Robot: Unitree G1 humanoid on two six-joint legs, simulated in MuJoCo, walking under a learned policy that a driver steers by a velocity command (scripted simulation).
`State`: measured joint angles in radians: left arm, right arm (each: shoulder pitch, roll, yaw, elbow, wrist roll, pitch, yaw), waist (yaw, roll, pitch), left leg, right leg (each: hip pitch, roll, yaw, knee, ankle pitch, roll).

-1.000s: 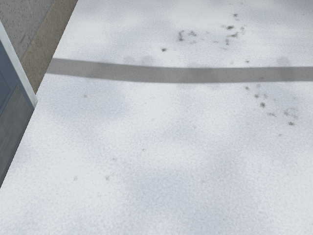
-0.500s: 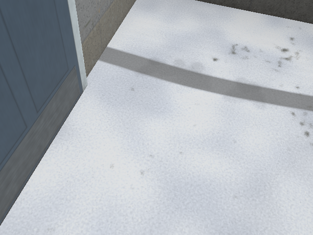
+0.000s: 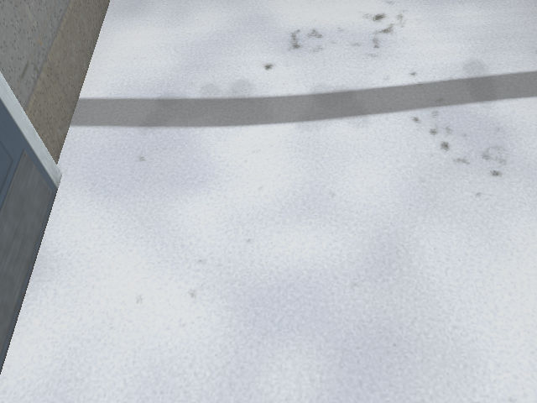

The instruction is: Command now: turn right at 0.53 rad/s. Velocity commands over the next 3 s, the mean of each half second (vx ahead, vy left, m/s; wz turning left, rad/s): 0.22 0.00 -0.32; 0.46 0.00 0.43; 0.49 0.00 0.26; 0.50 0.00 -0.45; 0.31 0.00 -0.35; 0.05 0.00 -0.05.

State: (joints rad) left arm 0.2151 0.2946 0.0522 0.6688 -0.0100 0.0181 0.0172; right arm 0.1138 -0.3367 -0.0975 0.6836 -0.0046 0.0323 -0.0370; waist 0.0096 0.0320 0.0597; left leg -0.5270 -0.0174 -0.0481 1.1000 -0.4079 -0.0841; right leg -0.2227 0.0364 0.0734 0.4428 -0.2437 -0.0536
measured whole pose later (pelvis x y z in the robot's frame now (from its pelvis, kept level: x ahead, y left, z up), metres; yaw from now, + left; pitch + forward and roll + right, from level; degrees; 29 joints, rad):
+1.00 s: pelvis +0.31 -0.03 +0.00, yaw +8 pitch +1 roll -3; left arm 0.35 0.29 0.08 0.80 0.00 -0.09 0.00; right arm 0.14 -0.32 -0.06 0.64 0.02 -0.03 0.03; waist 0.08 0.05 0.04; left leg -0.70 0.09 -0.05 0.86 -0.07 -0.01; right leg 0.01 0.02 -0.15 0.23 -0.27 -0.01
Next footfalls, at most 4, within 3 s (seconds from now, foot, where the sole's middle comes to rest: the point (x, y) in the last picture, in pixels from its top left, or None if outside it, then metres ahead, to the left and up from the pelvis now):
0.28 left None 0.08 0.14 -0.78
0.68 right None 0.27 -0.14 -0.78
1.16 left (247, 356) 0.56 0.15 -0.78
1.72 right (298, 238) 0.91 0.01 -0.78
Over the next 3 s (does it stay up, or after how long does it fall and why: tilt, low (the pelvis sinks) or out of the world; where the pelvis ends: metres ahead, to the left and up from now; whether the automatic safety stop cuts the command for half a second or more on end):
stays up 1.13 0.09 -0.01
